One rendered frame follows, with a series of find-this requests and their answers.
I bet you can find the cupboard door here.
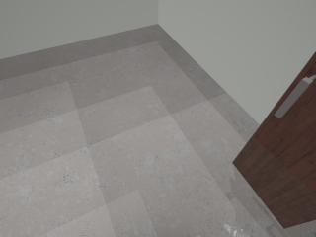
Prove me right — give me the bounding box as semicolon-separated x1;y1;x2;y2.
253;52;316;195

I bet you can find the robot right hand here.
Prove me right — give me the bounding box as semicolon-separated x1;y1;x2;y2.
223;223;250;237

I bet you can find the handle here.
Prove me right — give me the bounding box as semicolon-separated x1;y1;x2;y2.
275;74;316;119

